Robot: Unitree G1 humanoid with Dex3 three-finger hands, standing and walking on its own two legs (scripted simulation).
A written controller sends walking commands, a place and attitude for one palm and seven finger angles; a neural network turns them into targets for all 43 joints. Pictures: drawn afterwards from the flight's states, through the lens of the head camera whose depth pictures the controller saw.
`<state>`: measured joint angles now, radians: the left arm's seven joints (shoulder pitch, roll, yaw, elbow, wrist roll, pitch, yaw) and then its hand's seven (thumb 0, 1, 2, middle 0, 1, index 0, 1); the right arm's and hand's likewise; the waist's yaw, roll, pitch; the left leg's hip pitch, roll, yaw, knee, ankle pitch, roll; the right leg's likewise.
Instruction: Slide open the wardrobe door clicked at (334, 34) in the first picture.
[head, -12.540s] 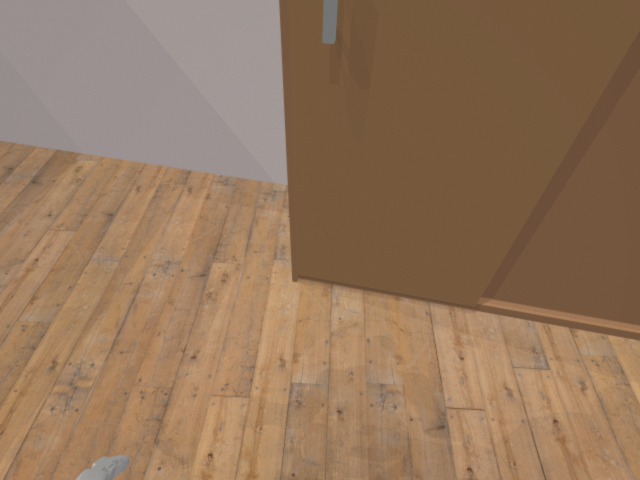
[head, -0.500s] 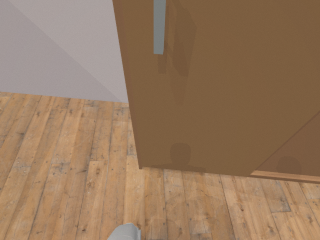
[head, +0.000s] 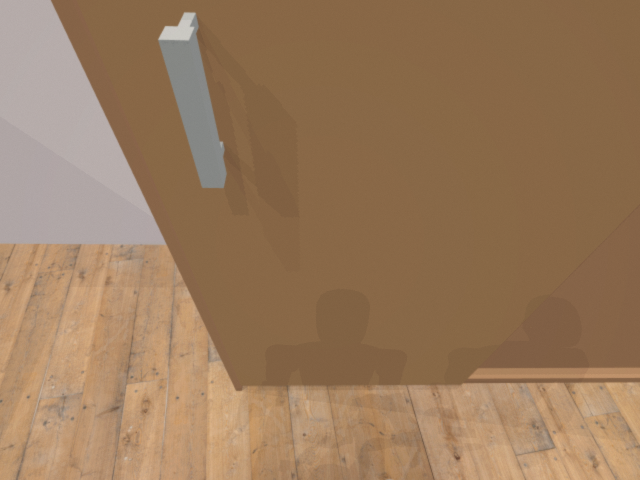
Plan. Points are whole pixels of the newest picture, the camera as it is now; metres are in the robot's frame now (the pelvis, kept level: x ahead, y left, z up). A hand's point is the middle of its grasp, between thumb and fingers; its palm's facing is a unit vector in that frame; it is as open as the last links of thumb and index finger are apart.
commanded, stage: come to a stop and stand still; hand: left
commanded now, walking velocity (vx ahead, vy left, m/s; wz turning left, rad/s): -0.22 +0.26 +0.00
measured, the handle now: (202, 107) +0.42 +0.14 +0.25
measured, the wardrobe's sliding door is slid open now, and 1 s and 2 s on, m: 0.00 0.00 0.00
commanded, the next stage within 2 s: look again from close up in 1.50 s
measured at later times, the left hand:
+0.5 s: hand out of the picture +0.03 +0.19 -0.18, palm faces +0.11 -0.97 -0.21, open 7.4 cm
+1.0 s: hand out of the picture -0.06 +0.18 -0.17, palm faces +0.05 -0.98 -0.18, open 7.4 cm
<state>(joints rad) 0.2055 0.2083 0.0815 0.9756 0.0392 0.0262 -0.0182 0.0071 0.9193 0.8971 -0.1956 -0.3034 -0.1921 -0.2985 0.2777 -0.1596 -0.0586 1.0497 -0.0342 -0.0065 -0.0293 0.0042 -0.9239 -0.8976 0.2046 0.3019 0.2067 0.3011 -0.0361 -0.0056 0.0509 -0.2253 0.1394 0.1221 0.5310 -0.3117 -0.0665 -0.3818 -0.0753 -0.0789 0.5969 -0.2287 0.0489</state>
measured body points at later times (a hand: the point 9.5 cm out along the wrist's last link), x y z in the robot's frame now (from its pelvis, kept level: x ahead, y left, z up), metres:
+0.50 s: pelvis -0.01 +0.00 -0.01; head +0.03 +0.02 +0.44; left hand +0.02 +0.25 -0.17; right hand +0.10 -0.24 -0.14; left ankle -0.02 +0.12 -0.74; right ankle +0.05 -0.14 -0.73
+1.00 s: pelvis -0.06 +0.01 +0.01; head -0.07 +0.01 +0.46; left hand -0.06 +0.23 -0.15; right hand -0.05 -0.21 -0.15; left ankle -0.02 +0.12 -0.73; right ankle -0.08 -0.10 -0.73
